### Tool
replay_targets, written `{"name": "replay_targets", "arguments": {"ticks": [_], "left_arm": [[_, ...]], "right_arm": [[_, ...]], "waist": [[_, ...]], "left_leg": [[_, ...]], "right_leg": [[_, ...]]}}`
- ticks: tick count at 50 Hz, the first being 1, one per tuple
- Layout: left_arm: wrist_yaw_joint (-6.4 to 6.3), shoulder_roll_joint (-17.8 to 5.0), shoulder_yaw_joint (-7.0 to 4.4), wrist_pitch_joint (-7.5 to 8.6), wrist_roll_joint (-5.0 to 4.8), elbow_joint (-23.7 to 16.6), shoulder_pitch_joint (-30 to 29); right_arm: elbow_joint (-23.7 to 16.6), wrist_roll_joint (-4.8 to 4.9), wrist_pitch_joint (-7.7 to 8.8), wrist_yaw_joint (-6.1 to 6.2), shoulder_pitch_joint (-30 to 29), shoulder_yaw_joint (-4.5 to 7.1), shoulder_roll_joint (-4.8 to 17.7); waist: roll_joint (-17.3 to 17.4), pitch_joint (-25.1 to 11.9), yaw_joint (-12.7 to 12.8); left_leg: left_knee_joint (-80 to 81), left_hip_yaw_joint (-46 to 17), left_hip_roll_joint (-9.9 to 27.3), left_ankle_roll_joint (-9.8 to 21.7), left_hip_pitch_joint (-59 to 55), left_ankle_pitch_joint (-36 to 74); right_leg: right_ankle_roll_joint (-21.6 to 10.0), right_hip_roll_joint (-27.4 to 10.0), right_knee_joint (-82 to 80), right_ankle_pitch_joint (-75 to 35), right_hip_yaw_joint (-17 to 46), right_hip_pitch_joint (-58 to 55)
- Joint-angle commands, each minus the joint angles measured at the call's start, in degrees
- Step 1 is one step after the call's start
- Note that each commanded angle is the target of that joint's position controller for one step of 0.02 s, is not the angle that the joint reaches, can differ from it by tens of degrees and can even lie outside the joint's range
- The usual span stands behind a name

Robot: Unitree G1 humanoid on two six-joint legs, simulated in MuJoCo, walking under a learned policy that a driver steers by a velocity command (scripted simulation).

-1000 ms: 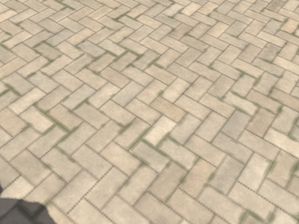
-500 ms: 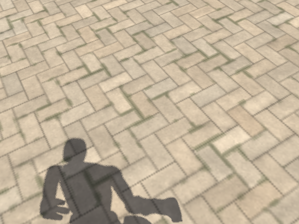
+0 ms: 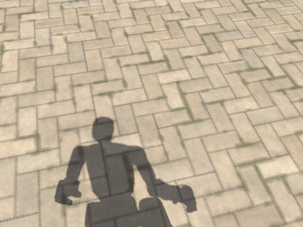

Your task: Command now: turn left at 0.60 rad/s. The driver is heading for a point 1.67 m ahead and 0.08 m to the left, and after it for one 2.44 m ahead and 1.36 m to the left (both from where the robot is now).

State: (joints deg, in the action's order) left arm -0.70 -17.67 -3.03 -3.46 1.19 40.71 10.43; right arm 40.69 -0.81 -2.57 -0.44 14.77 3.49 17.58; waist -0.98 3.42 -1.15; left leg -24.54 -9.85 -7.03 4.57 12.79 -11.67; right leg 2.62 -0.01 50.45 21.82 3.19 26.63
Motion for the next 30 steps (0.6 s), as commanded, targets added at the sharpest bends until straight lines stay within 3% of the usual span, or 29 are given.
{"name": "replay_targets", "arguments": {"ticks": [1, 5, 7, 8, 9, 10, 11, 12, 13, 15, 17, 20, 24, 27, 29, 30], "left_arm": [[-0.40, -4.5, -0.79, 1.25, -0.37, -5.1, -2.8], [-0.98, -4.7, -0.39, 2.08, -1.12, -5.4, -1.1], [-1.70, -4.4, -0.24, 2.76, -1.00, -4.4, 3.0], [-2.34, -6.1, -0.60, 3.28, -0.46, -4.0, 4.4], [-2.86, -10.2, -1.09, 3.35, 0.20, -5.1, 3.0], [-2.22, -13.8, -1.86, 2.73, 0.15, -6.1, 0.3], [-1.65, -10.6, -1.35, 2.53, -0.14, -5.8, 1.4], [-1.28, -7.1, -0.31, 2.63, -0.50, -6.1, -0.9], [-1.19, -5.7, 0.09, 2.60, -0.20, -6.6, -3.0], [-1.70, -5.5, 0.13, 2.81, 0.05, -6.6, -3.3], [-1.69, -5.6, -0.12, 2.95, 0.13, -5.9, -0.8], [-1.51, -6.2, -0.61, 3.36, 0.00, -4.0, 3.3], [-0.55, -6.9, -0.91, 3.59, 0.15, -2.9, 2.6], [0.23, -7.9, -1.19, 3.11, 0.24, -1.5, 3.0], [0.43, -7.7, -1.03, 2.51, -0.59, -0.7, 2.5], [0.51, -6.2, -0.62, 2.57, -0.56, -0.2, 4.5]], "right_arm": [[-3.1, -0.39, 0.46, 0.15, 1.4, 3.02, 10.6], [-3.3, -0.34, 0.25, -0.15, -0.6, 3.28, 10.7], [-3.6, 0.42, 0.20, 0.01, -3.4, 3.12, 10.0], [-3.9, 0.94, 0.41, 0.24, -3.5, 2.63, 8.3], [-3.8, 0.81, 0.65, 0.30, 1.4, 1.47, 3.1], [-4.0, -0.32, 0.35, 0.90, 2.0, 2.51, 7.1], [-3.3, -1.36, 0.05, 0.84, 1.3, 3.38, 9.9], [-2.2, -1.08, -0.20, 0.29, 1.3, 3.54, 9.6], [-1.3, -0.58, -0.58, -0.29, 2.2, 3.44, 8.7], [-0.7, -0.05, -1.10, -1.46, 3.0, 3.16, 7.9], [-1.2, 0.28, -1.32, -1.82, 0.6, 2.79, 7.3], [-2.1, 0.20, -1.66, -1.76, -2.6, 2.02, 5.7], [-2.1, 0.31, -1.80, -1.39, -3.6, 0.66, 3.5], [-1.7, 0.73, -1.46, -0.78, -3.4, 0.00, 3.2], [-0.2, 0.16, -0.51, -0.31, -0.3, -0.58, 2.5], [-0.1, -0.83, 0.26, 0.06, -0.5, -0.52, 4.5]], "waist": [[7.8, -4.7, -1.1], [8.7, -5.6, 0.2], [8.0, -5.4, 3.4], [5.0, -5.7, 3.7], [-7.9, -7.4, 0.5], [-11.7, -4.7, 0.5], [-6.9, -3.9, 0.5], [-4.8, -2.3, -0.5], [-4.8, -1.7, -1.2], [-7.5, -3.1, -1.1], [-7.1, -3.7, 0.5], [-7.4, -4.2, 2.7], [-8.7, -5.0, 2.6], [-10.4, -5.6, 2.5], [-7.9, -5.4, -0.3], [-3.2, -6.6, 0.2]], "left_leg": [[3.6, -17.5, 15.2, 8.9, -6.1, 17.4], [1.4, -21.5, 13.9, 7.1, -3.9, 22.9], [-0.7, -21.5, 10.9, 3.4, 0.0, 18.5], [-4.0, -19.2, 8.1, 0.3, 4.8, 9.1], [-16.2, -8.8, 1.2, -3.2, 10.9, -12.6], [-25.3, 1.1, -4.6, -4.2, 17.1, -23.5], [-33.6, 1.2, -0.2, -4.7, 16.1, -21.8], [-37.1, 1.3, 0.7, -5.0, 15.7, -18.4], [-40.1, 2.2, 1.0, -5.7, 15.2, -15.5], [-43.5, 4.5, 1.5, -7.1, 16.4, -12.6], [-42.2, 5.7, 2.1, -8.0, 17.7, -11.9], [-36.1, 5.3, 2.3, -8.1, 18.0, -13.1], [-23.1, 7.7, 3.4, -6.6, 10.0, -15.5], [-12.9, 10.8, 3.1, -5.2, 3.3, -14.3], [4.3, 11.4, 3.5, -3.7, -5.7, -0.7], [9.5, 4.9, 7.8, -2.9, -12.5, 4.3]], "right_leg": [[-0.7, 1.5, -3.6, 1.1, 0.2, 2.2], [-2.2, 3.6, -12.3, 1.7, 0.8, -6.1], [-2.9, 3.6, -25.8, -5.3, 0.7, -15.4], [-3.7, -1.0, -32.8, -8.8, 4.0, -21.8], [-7.0, -15.8, -37.2, -8.4, 17.8, -27.5], [-13.8, -22.8, -37.1, -15.6, 26.8, -20.8], [-16.1, -22.3, -35.7, -19.8, 23.5, -18.4], [-15.2, -18.7, -35.0, -21.6, 17.4, -16.5], [-13.7, -15.0, -34.5, -23.5, 11.6, -15.8], [-13.0, -12.1, -33.2, -29.6, 5.7, -18.4], [-13.6, -12.3, -32.5, -32.0, 3.6, -21.5], [-15.0, -14.0, -31.4, -33.8, 4.1, -25.2], [-15.2, -14.4, -29.8, -34.2, 2.4, -22.6], [-14.9, -14.1, -27.3, -37.2, 2.3, -20.2], [-11.6, -12.6, -23.4, -34.5, 0.5, -16.0], [-7.9, -11.0, -20.7, -26.3, -0.7, -11.0]]}}
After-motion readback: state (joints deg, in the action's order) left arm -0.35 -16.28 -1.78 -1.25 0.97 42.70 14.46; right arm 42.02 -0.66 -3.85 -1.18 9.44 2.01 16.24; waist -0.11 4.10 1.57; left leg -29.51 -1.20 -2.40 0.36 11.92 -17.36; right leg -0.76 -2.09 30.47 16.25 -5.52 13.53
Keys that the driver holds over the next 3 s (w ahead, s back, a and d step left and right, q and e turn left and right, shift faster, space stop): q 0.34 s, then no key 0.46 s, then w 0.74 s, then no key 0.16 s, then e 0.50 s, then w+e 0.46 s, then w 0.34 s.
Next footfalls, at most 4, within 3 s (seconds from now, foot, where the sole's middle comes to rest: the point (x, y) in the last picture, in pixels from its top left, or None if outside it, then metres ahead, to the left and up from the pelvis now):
0.16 right None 0.07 -0.12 -0.78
0.60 left None -0.01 0.08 -0.78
1.02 right None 0.05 -0.10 -0.78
1.48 left None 0.33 0.17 -0.78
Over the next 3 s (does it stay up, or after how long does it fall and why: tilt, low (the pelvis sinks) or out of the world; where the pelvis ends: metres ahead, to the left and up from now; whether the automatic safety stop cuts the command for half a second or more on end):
stays up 0.60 0.06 -0.02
